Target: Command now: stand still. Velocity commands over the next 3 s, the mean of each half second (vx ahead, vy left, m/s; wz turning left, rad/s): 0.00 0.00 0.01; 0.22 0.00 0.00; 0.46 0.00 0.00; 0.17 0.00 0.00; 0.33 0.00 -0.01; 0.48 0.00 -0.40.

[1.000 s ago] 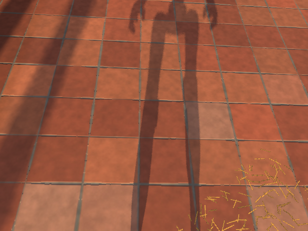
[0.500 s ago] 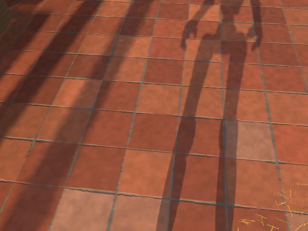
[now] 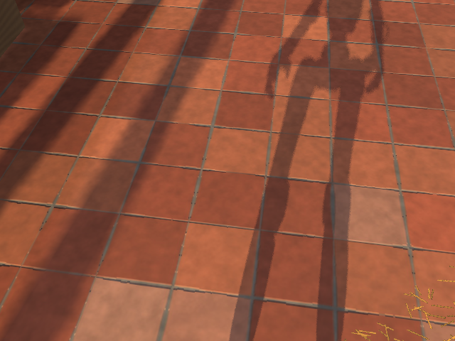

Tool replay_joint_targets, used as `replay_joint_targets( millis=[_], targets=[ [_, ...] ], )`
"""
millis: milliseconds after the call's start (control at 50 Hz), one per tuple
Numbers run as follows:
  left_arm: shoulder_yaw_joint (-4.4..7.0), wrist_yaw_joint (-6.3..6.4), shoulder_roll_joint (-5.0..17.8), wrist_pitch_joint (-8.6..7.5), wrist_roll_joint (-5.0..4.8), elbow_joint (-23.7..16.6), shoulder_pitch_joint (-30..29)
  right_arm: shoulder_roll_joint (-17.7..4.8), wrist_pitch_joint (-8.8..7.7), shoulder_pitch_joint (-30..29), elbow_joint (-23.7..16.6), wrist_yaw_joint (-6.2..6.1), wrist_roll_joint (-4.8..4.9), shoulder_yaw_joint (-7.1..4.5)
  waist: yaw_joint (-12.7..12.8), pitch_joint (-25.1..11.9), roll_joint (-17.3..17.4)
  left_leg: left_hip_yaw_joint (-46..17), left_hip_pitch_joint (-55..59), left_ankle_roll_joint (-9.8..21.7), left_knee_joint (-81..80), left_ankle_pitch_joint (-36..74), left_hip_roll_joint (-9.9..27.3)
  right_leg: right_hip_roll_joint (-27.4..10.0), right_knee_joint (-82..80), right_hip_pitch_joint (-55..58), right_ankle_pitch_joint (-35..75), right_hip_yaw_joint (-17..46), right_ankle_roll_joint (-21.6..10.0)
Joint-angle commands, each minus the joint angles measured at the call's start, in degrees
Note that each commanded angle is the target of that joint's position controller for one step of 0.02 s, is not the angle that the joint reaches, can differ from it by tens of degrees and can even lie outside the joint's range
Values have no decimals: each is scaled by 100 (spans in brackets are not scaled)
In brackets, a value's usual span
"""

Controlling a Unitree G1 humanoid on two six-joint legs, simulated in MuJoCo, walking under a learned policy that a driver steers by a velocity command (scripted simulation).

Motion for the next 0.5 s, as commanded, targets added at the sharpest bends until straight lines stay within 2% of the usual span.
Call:
replay_joint_targets(
  millis=[20,260,500],
  targets=[
    [135,39,591,-77,-8,-232,-81,-595,-80,-4,-329,-30,4,-166,-21,-202,13,-278,-56,129,-601,867,274,-145,-472,32,730,162,-99],
    [132,99,541,-51,-32,302,59,-531,-101,177,-4,-79,25,-174,4,-118,12,-177,-38,84,-616,960,217,-117,-523,31,722,153,-110],
    [132,151,477,2,-50,850,131,-493,-130,384,518,-129,51,-171,26,-25,-17,-81,-7,47,-700,991,178,-74,-628,71,737,126,-131]
  ],
)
